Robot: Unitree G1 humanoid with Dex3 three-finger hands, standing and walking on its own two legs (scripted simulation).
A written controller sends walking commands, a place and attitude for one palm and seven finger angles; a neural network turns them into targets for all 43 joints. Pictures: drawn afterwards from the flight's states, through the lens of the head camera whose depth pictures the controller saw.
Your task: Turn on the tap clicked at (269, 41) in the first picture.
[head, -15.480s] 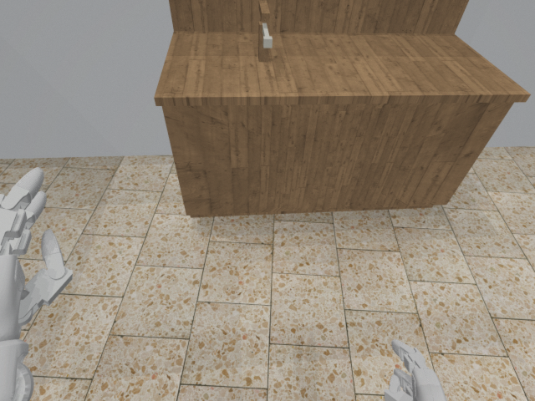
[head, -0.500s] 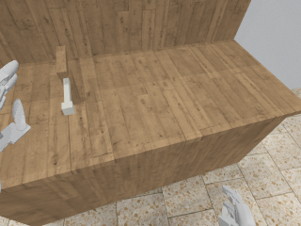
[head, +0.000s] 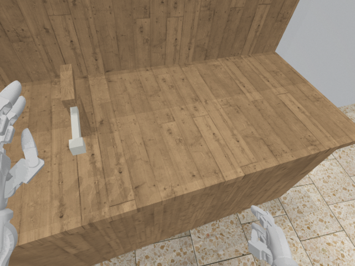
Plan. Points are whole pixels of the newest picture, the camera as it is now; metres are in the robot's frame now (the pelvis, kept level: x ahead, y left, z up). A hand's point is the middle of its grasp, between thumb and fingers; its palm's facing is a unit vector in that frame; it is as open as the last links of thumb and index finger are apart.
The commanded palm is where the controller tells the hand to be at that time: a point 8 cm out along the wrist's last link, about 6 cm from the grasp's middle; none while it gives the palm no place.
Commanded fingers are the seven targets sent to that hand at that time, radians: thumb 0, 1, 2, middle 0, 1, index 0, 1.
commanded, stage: come to a stop and stand still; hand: left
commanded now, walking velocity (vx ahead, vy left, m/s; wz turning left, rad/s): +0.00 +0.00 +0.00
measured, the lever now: (77, 146) +0.33 +0.26 +0.06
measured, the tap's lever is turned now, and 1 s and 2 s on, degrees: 0 0 0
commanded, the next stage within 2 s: look again from close up in 0.10 s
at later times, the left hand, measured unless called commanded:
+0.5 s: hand (32, 184) +0.20 +0.25 +0.16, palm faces +0.39 -0.85 -0.36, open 7.4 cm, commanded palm +0.14 +0.28 +0.18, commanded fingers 0.00 0.90 0.90 -0.20 -0.30 -0.20 -0.30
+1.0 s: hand (62, 177) +0.21 +0.21 +0.16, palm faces +0.36 -0.86 -0.36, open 7.4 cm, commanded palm +0.15 +0.24 +0.18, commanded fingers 0.00 0.90 0.90 -0.20 -0.30 -0.20 -0.30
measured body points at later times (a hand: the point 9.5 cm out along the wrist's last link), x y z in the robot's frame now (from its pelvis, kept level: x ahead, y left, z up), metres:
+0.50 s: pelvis -0.02 +0.00 +0.00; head +0.00 +0.02 +0.45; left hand +0.17 +0.29 +0.18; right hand +0.16 -0.22 -0.07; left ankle +0.00 +0.07 -0.74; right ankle -0.02 -0.14 -0.74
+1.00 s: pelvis -0.01 -0.04 +0.00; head +0.01 -0.02 +0.45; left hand +0.19 +0.25 +0.18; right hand +0.17 -0.25 -0.07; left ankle +0.00 +0.07 -0.74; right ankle -0.02 -0.14 -0.74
